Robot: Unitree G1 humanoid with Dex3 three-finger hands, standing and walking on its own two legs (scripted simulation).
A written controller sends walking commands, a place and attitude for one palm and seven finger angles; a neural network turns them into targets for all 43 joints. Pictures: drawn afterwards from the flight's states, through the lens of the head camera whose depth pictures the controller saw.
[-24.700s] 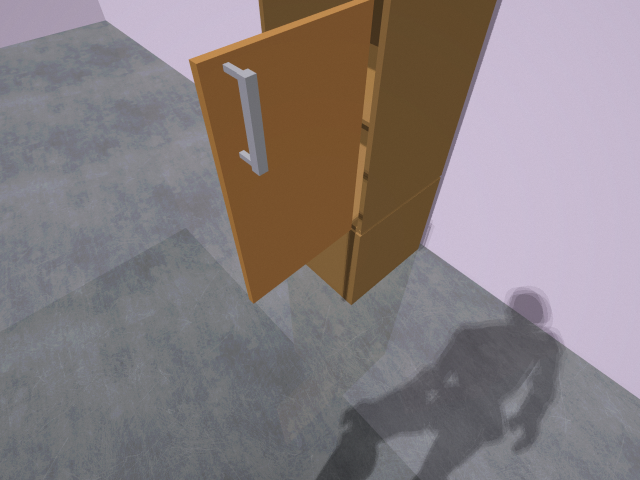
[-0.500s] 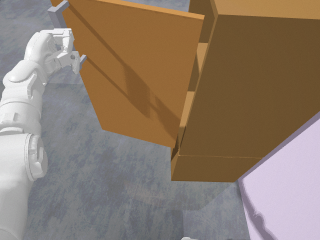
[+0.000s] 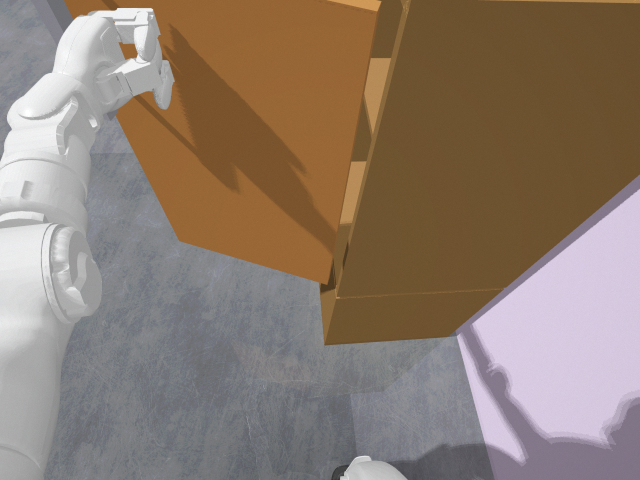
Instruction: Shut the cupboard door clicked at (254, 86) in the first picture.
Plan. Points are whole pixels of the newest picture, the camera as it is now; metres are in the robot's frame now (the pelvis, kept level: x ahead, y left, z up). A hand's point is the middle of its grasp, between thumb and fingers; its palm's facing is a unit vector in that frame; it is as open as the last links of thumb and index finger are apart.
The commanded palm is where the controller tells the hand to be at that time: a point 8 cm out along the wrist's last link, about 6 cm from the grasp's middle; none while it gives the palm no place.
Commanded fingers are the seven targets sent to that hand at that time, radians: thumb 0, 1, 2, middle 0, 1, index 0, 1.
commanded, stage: push the door shut along its arc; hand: left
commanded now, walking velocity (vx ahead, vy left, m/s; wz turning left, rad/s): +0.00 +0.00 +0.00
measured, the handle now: (87, 46) +0.59 +0.20 +0.18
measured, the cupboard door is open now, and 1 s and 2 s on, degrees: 69 61 61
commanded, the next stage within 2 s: pull the fist back off the door in 0.30 s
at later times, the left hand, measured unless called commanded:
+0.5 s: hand (172, 48) +0.56 +0.10 +0.19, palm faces -0.14 -0.98 +0.14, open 3.2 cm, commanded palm +0.56 +0.12 +0.18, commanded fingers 0.00 0.90 0.90 -1.30 -1.50 -1.30 -1.50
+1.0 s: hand (191, 76) +0.54 +0.08 +0.17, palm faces +0.00 -1.00 +0.02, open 3.1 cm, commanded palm +0.50 +0.13 +0.18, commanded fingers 0.00 0.90 0.90 -1.30 -1.50 -1.30 -1.50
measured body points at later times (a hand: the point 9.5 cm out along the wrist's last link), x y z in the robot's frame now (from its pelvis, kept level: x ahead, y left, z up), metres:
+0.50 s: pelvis +0.00 -0.01 +0.00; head +0.12 -0.01 +0.43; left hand +0.56 +0.15 +0.19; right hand -0.04 -0.30 -0.11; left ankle -0.04 +0.08 -0.72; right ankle +0.00 -0.11 -0.72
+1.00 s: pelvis +0.00 -0.02 +0.01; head +0.09 -0.03 +0.45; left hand +0.54 +0.14 +0.17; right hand -0.07 -0.27 -0.11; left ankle -0.04 +0.08 -0.72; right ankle +0.00 -0.11 -0.72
